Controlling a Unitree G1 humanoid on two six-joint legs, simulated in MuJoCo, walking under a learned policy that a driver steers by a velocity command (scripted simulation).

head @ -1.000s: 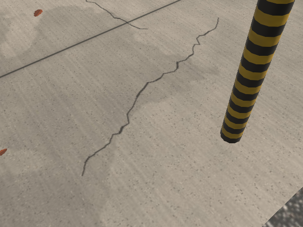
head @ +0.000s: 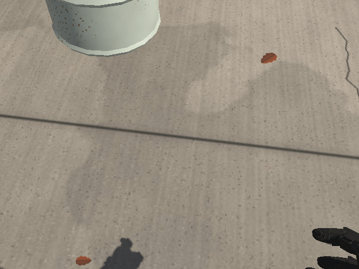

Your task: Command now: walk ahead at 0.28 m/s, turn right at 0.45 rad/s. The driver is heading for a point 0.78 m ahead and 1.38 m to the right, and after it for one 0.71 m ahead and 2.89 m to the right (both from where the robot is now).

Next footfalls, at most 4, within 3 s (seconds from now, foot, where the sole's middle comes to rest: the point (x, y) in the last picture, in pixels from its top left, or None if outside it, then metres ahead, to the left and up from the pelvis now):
0.18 left None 0.25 0.10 -0.78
0.60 right None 0.12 -0.14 -0.78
1.02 left None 0.31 -0.02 -0.78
1.62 right None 0.00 -0.31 -0.78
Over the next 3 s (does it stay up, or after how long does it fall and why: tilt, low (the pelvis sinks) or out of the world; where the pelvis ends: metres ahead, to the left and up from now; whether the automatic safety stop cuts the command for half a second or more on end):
stays up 0.40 -1.18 -0.04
